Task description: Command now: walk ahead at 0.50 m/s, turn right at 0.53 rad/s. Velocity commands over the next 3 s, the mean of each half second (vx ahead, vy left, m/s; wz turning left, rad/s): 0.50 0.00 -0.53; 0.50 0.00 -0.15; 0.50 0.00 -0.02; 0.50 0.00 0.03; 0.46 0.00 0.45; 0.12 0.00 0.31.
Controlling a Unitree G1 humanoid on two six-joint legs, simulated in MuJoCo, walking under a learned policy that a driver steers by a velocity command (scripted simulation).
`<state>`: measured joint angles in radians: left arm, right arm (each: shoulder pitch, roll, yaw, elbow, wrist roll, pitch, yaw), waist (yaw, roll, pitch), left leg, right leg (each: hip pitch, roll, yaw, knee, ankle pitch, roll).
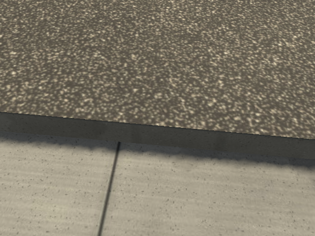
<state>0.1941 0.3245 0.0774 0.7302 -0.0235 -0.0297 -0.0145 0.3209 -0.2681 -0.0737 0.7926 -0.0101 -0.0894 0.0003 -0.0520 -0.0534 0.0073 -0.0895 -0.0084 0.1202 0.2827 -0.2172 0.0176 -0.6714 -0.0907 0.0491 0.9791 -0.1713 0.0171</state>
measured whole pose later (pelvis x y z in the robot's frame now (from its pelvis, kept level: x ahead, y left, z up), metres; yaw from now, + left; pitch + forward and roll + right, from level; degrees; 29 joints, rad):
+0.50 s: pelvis +0.26 -0.08 +0.00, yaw -17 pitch +1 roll -1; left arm 0.34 0.29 0.06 0.78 0.02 -0.03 -0.03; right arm 0.17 -0.28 -0.03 0.73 -0.05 -0.02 0.02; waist 0.03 0.05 0.06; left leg -0.59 0.12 -0.02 0.91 -0.22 -0.04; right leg -0.17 0.12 0.06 0.35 -0.18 -0.10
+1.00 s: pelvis +0.54 -0.10 +0.00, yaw -20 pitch +0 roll +0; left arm 0.18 0.29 0.03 0.85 0.05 -0.03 -0.04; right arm 0.38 -0.24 -0.02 0.90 -0.01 -0.08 0.01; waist -0.03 -0.06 0.04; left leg -0.05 -0.06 0.06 0.24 -0.20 0.07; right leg -0.55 -0.06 0.01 0.91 -0.18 -0.02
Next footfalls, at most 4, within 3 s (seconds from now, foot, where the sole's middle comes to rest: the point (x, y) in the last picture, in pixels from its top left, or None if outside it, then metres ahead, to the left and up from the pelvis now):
0.22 right None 0.28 -0.16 -0.78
0.72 left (160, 219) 0.57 -0.03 -0.78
1.20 right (209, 181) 0.74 -0.27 -0.78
1.72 left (191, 103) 1.09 -0.21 -0.62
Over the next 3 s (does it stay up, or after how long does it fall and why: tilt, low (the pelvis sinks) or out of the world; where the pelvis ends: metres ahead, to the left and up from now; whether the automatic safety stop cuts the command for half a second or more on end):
stays up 1.47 -0.33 0.14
